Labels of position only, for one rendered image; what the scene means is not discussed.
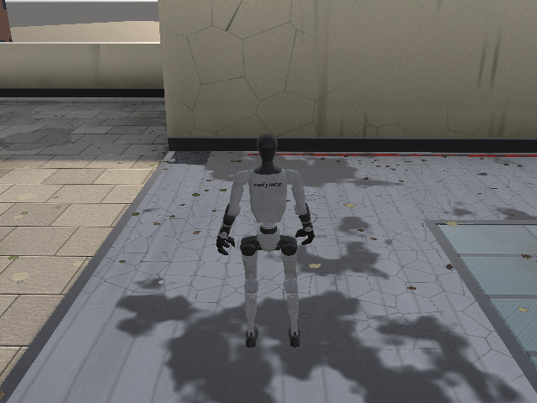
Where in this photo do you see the robot left foot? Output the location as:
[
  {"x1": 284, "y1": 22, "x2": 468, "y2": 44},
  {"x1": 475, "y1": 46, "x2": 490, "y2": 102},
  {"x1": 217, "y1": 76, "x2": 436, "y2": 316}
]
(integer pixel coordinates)
[{"x1": 246, "y1": 326, "x2": 258, "y2": 348}]

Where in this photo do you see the left robot shin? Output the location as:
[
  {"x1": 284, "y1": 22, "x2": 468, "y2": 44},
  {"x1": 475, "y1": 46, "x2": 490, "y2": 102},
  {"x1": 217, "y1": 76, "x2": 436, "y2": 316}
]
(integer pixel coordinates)
[{"x1": 244, "y1": 280, "x2": 257, "y2": 336}]

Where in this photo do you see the left robot upper arm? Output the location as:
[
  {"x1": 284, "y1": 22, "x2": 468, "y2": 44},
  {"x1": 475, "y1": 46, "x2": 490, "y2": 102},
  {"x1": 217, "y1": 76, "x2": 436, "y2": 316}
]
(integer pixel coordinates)
[{"x1": 227, "y1": 170, "x2": 250, "y2": 217}]

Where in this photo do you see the left robot hand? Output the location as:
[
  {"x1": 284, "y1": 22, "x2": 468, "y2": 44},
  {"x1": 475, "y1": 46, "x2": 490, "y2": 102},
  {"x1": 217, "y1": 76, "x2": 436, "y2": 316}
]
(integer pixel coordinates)
[{"x1": 216, "y1": 234, "x2": 235, "y2": 255}]

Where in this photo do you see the robot right forearm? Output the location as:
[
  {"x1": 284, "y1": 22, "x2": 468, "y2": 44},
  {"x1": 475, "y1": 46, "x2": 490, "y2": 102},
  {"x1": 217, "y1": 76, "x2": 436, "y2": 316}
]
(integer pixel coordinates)
[{"x1": 299, "y1": 203, "x2": 313, "y2": 232}]

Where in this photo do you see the right robot upper arm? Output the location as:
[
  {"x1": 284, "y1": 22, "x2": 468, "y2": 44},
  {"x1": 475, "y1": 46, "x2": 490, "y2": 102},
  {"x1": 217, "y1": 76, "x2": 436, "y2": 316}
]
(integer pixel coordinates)
[{"x1": 285, "y1": 170, "x2": 308, "y2": 216}]

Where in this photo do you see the right robot hand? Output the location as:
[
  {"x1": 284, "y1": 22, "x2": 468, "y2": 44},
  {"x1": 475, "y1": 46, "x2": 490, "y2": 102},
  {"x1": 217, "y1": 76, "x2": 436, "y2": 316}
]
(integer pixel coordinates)
[{"x1": 295, "y1": 229, "x2": 315, "y2": 245}]

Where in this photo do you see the robot left forearm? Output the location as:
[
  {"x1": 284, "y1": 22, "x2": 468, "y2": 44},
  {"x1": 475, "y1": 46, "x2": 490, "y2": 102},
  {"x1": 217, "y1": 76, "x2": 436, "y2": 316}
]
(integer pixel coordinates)
[{"x1": 218, "y1": 203, "x2": 236, "y2": 238}]

